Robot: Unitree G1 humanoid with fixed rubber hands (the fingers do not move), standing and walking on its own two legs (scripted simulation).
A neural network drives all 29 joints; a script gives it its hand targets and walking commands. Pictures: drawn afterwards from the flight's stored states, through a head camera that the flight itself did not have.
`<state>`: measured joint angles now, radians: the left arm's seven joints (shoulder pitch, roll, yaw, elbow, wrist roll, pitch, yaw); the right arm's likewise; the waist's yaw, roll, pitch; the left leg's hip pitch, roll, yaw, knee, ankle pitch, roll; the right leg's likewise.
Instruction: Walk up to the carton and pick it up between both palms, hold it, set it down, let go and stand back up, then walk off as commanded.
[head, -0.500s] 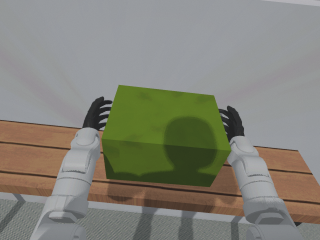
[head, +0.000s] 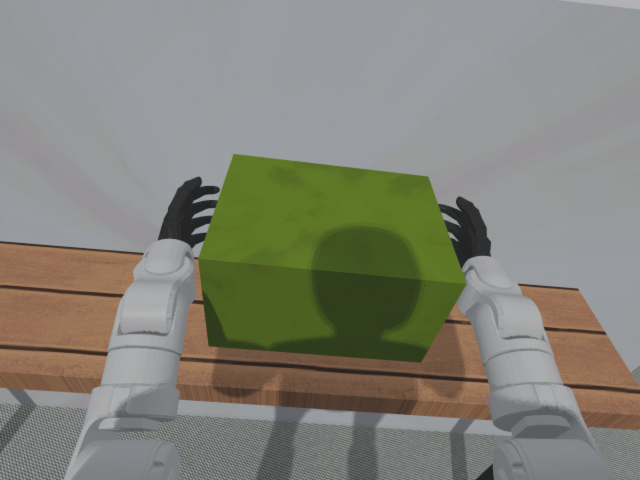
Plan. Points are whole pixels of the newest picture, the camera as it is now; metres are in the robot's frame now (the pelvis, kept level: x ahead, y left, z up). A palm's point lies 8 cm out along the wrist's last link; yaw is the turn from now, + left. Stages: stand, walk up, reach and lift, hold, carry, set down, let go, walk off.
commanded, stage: reach and lift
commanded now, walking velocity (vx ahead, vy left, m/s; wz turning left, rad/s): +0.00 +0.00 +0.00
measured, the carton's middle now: (325, 256) +0.38 -0.01 +0.12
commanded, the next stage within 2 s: hold in 0.38 s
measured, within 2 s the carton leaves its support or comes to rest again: neither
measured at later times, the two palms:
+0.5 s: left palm (174, 231) +0.36 +0.18 +0.17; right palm (472, 244) +0.37 -0.19 +0.17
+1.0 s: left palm (169, 224) +0.36 +0.18 +0.18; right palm (476, 233) +0.36 -0.18 +0.19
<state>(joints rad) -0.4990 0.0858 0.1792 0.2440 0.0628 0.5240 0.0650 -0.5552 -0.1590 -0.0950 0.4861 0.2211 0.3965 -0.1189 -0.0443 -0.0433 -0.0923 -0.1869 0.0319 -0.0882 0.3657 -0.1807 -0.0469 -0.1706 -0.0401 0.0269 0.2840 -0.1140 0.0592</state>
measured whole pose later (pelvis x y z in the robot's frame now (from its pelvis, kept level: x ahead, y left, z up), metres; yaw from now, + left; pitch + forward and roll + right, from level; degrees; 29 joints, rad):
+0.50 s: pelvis +0.00 +0.00 +0.00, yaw +0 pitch +0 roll -1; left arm -0.52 0.09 0.20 0.22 0.06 0.57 0.07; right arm -0.61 -0.18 -0.08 0.50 0.25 0.44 -0.13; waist -0.05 -0.03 -0.11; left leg -0.19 0.04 -0.10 0.37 -0.18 -0.05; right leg -0.17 -0.03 0.02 0.28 -0.11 0.06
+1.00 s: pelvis +0.00 +0.00 +0.00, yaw +0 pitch -1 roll -1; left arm -0.54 0.08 0.22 0.17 0.09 0.65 0.06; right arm -0.66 -0.19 -0.07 0.51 0.28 0.49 -0.13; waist -0.05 -0.03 -0.11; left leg -0.17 0.04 -0.10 0.37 -0.19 -0.05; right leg -0.15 -0.03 0.03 0.27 -0.11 0.05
